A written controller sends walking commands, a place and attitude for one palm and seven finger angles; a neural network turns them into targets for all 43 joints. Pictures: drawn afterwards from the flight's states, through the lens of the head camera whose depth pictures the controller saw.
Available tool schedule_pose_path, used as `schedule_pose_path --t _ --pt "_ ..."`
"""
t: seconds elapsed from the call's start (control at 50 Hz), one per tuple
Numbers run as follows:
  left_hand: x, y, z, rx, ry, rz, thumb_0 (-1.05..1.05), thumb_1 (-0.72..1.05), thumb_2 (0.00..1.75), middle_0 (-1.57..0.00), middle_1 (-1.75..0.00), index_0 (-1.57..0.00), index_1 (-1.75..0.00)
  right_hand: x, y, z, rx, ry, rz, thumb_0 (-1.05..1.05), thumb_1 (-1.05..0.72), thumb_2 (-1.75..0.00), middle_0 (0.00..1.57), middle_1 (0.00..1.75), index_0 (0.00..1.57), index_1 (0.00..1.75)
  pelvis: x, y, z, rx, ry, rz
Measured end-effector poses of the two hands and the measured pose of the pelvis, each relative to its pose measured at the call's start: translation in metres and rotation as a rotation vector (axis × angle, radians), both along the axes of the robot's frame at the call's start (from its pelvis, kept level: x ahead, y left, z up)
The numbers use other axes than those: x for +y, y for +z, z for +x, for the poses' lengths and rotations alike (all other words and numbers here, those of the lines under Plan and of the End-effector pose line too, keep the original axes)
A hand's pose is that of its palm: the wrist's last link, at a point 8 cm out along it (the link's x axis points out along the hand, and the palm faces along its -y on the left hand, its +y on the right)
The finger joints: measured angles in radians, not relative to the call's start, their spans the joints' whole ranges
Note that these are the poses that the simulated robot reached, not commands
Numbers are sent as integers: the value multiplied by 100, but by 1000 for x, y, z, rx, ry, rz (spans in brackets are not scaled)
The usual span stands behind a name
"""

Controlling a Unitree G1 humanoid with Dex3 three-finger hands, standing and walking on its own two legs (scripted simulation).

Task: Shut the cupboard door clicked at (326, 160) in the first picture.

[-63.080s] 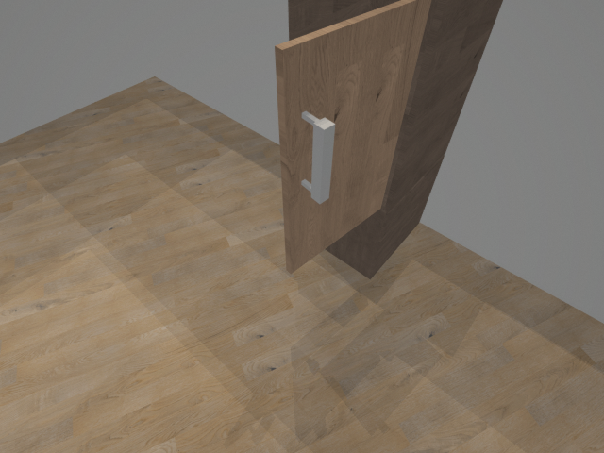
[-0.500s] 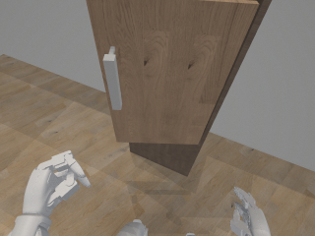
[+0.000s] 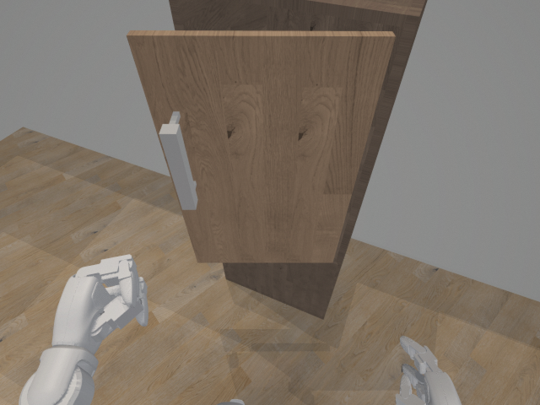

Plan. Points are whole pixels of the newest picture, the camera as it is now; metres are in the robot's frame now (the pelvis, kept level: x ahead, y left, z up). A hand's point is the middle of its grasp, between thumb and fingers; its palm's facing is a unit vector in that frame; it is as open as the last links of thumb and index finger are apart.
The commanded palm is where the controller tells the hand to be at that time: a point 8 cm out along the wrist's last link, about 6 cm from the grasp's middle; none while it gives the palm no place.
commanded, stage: raise the hand and make a fist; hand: left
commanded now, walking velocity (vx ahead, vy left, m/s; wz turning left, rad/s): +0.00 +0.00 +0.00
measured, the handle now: (183, 162) +0.49 +0.19 +0.09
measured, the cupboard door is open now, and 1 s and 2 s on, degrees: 24 24 24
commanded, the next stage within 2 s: bring the fist close to the handle in 0.28 s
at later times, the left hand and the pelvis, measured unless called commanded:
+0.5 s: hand (159, 292) +0.25 +0.17 +0.08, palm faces +0.08 -1.00 -0.04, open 3.1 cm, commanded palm +0.23 +0.21 +0.09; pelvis +0.01 -0.02 +0.00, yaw +0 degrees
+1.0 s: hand (184, 244) +0.32 +0.15 +0.09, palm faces +0.04 -1.00 -0.03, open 3.1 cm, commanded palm +0.30 +0.20 +0.09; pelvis +0.01 +0.00 +0.00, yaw -1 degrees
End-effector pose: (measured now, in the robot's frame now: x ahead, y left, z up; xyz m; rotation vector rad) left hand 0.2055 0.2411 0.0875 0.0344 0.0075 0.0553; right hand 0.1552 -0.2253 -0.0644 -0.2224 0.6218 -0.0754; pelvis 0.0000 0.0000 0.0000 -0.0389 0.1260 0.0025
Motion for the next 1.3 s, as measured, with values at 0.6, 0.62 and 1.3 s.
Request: schedule_pose_path --t 0.6,0.62,1.3 --pt "-27 1 33 -76 1 -10 2 90 90 -130 -150 -130 -150 -25 -10 14 33 -22 1 1 -90 -90 20 30 21 30 -18 -3 8 22 -4 19" --pt "-29 0 37 -70 -16 -12 2 90 90 -130 -150 -130 -150 -24 -10 13 37 -26 3 1 -90 -90 20 30 21 30 -17 -3 8 22 -5 19" --pt "-45 3 141 -55 5 -7 2 90 90 -130 -150 -130 -150 -23 -24 -36 204 -105 5 1 -90 -90 20 30 21 30 -5 1 -1 33 -32 22"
